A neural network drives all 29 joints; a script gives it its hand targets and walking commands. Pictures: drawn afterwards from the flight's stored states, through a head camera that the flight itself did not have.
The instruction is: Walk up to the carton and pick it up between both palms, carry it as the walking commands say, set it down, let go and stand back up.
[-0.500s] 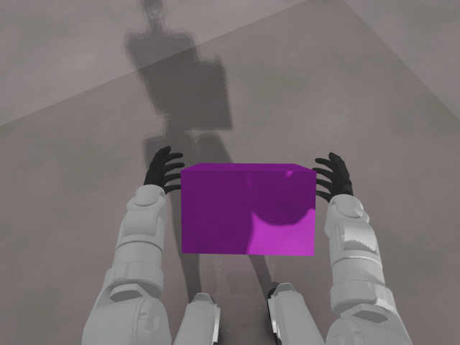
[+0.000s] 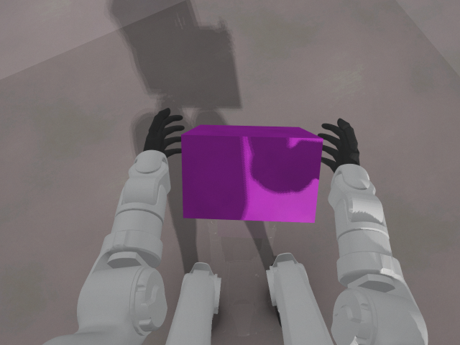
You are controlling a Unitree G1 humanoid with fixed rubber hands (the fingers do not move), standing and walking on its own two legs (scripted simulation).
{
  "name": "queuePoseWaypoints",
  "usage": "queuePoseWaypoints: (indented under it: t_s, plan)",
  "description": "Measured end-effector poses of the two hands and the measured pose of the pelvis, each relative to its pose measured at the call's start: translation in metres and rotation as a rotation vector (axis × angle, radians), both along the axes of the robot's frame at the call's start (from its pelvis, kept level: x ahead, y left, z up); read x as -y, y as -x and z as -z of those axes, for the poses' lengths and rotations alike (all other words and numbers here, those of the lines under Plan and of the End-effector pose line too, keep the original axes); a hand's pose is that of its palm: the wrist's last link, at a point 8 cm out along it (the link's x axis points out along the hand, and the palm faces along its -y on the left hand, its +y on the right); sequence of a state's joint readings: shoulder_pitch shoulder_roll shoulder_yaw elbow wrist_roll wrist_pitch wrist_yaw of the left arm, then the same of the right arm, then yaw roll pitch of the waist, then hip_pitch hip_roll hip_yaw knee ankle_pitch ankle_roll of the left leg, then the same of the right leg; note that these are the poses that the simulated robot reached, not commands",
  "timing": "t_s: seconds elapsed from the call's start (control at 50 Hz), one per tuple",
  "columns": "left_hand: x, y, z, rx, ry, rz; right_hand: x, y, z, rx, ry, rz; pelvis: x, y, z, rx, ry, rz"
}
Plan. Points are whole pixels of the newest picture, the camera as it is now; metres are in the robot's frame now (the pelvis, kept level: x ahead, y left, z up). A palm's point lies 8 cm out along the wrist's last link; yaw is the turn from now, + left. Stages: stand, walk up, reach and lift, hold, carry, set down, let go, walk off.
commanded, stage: set down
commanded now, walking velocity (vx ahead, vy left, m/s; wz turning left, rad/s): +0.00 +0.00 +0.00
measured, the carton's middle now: (248, 166) +0.45 -0.03 -0.19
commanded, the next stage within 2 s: none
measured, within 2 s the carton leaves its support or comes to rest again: neither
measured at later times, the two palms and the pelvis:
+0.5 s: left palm (171, 155) +0.48 +0.13 -0.16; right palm (329, 169) +0.43 -0.19 -0.17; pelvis -0.02 +0.00 -0.07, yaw +0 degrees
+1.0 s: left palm (179, 159) +0.50 +0.13 -0.26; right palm (315, 171) +0.45 -0.19 -0.26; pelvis -0.03 +0.00 -0.13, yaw +0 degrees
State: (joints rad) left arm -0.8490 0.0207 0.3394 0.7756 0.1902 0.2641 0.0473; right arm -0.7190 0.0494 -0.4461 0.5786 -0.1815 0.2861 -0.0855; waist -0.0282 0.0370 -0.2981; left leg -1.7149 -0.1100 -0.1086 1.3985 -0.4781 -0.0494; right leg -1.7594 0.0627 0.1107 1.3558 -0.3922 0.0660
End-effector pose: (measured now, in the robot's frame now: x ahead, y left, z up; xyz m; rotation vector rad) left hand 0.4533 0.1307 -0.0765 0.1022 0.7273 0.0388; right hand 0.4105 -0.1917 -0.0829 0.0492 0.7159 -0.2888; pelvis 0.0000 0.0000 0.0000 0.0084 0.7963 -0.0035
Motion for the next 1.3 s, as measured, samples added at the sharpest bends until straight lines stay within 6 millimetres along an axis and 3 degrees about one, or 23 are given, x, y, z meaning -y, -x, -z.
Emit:
queuePoseWaypoints:
  t_s: [0.26,0.76,1.0,1.3]
  plan:
    - [0.001,-0.012,0.052,-0.009,-0.026,0.005,0.000,-0.010,0.053,-0.010,-0.004,0.008,0.003,0.007,0.038,-0.053,-0.003,-0.001]
    - [0.003,-0.034,0.130,0.002,-0.028,0.032,0.002,-0.032,0.130,0.006,0.024,0.009,0.002,0.033,0.108,-0.079,0.002,-0.010]
    - [0.005,-0.046,0.179,-0.023,-0.031,0.039,0.003,-0.038,0.176,-0.017,0.018,0.014,0.001,0.033,0.132,-0.095,0.011,-0.013]
    - [0.002,-0.060,0.236,-0.017,-0.061,0.063,0.000,-0.046,0.237,-0.013,-0.001,0.003,-0.002,0.040,0.162,0.005,0.024,-0.028]
